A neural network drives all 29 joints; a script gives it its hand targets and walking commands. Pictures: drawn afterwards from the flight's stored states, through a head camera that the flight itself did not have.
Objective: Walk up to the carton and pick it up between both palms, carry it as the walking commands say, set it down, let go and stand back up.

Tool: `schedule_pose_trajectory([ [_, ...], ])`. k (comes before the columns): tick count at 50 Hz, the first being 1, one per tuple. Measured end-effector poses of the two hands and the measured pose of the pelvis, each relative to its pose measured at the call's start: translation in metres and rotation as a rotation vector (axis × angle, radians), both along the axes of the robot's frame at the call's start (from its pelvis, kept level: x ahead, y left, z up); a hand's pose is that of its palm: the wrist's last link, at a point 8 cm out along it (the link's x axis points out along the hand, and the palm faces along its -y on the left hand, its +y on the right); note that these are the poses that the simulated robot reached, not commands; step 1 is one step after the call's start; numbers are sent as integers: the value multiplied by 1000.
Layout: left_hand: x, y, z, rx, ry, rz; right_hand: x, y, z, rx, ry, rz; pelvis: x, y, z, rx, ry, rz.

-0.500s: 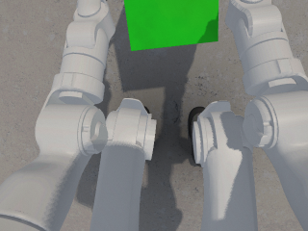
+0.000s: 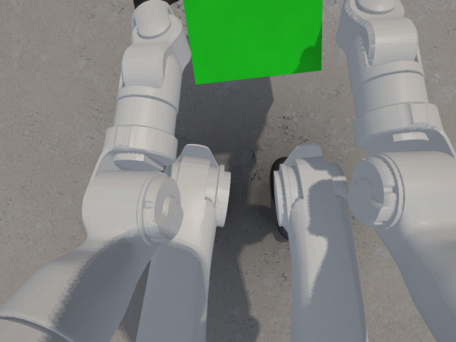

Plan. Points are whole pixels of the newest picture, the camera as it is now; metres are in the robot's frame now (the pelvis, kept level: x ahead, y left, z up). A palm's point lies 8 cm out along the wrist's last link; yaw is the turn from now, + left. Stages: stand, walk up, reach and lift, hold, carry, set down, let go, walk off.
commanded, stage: reach and lift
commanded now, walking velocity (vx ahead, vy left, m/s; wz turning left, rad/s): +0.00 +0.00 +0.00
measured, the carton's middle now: (250, 14) +0.55 +0.00 -0.22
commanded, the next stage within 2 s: none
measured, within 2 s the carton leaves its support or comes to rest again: neither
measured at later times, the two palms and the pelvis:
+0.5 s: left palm (132, 4) +0.51 +0.13 -0.06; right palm out of the picture +0.53 -0.13 -0.06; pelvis +0.00 +0.00 +0.05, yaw +0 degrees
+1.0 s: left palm out of the picture +0.49 +0.13 +0.00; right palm out of the picture +0.51 -0.13 +0.00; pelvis +0.00 +0.00 +0.09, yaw +0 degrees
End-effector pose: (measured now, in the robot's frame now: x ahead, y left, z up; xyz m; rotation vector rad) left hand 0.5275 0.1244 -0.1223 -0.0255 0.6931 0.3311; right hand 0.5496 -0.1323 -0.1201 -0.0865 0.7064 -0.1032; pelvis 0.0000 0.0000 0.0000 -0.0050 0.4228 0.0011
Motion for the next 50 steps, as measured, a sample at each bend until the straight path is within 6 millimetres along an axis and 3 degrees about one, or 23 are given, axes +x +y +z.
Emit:
schedule_pose_trajectory([
  [5,-6,4,2,-11,3,19,1,5,8,-8,2,6,1,-2,9,2,-1,-1],
  [11,-11,9,18,7,1,37,-4,9,15,18,0,14,7,-3,20,-2,-12,3],
  [19,-15,7,47,3,-7,18,-15,7,42,10,-9,-8,9,-1,37,1,-57,0],
  [29,-23,2,82,2,-32,11,-23,3,82,13,-35,-25,-3,0,54,1,-91,-4],
  [42,-29,8,107,12,-26,25,-24,9,107,9,-31,-10,-8,-3,77,1,-105,5],
  [50,-40,3,126,1,-13,37,-36,4,123,11,-18,-15,-2,-1,93,-3,-131,2],
])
